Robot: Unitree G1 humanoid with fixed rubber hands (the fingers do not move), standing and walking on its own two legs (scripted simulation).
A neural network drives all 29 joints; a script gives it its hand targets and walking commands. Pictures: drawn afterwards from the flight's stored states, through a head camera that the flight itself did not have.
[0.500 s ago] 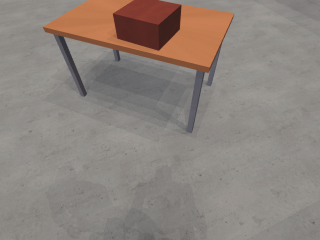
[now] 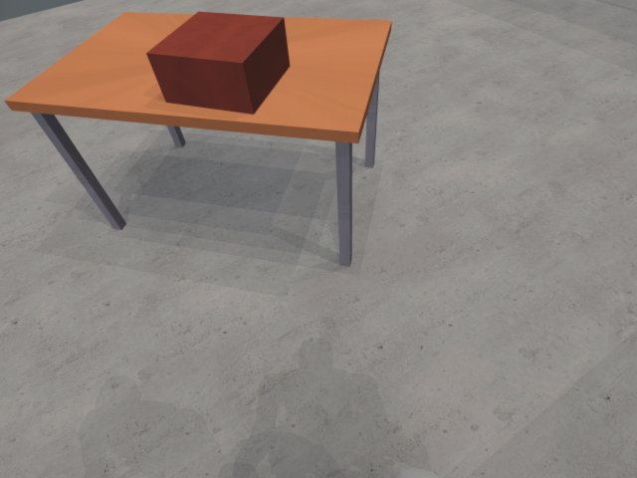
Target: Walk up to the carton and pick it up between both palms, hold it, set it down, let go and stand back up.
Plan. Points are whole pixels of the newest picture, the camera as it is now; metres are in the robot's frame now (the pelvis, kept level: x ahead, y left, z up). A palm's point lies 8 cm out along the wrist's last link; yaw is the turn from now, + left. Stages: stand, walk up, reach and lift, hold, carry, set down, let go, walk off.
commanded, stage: walk up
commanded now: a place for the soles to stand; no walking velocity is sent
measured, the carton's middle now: (224, 60) +1.20 +0.26 -0.05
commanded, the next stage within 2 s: none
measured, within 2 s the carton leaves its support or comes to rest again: neither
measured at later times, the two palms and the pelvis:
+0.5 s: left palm (113, 439) +0.21 +0.32 -0.12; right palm (449, 325) +0.34 -0.19 -0.11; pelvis +0.20 +0.05 -0.02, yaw -5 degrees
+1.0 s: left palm (171, 226) +0.58 +0.31 -0.09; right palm (414, 351) +0.32 -0.14 -0.15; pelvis +0.38 +0.12 -0.02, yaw -15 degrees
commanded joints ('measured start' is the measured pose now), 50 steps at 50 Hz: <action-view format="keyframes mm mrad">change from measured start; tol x32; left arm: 1 234 60 26 -100 -19 -56 -4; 50 96 336 80 -373 -36 -24 71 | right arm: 1 -176 -155 -17 -103 -4 2 21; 50 21 -239 12 -428 -31 88 69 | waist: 1 151 -15 22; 19 76 -266 80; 26 -68 364 -228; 50 140 -149 -18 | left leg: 1 -312 89 -71 -44 -288 90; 3 -663 -61 -21 579 -217 -8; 7 -697 72 -176 726 -52 -61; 24 161 -22 -34 -27 185 -23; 28 131 398 -863 -438 -341 181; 32 -79 254 -333 -255 293 111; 42 -62 231 -139 -219 383 127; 50 -593 50 -120 750 -197 -61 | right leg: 1 341 18 -44 -214 251 -3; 4 363 -394 920 -681 -471 -118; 14 215 -184 186 -469 746 -135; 22 160 -222 130 -355 509 -94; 28 -274 7 192 654 -56 32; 46 310 25 -35 -216 340 -9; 50 377 -476 842 -524 -254 -299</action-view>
